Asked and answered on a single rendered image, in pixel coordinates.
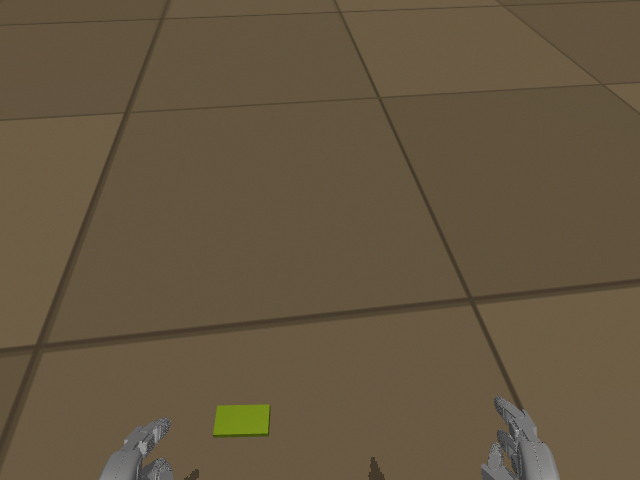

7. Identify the left robot hand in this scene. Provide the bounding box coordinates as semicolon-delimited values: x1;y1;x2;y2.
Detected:
98;417;174;480

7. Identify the small box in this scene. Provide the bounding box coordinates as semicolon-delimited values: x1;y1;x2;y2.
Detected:
213;404;271;438

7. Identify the right robot hand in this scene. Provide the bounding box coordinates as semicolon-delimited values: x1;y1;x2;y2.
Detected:
481;396;560;480

